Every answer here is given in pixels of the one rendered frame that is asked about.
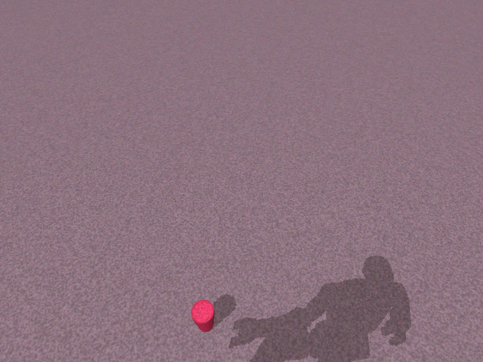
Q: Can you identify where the cup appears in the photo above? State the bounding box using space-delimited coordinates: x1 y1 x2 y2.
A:
191 299 214 332

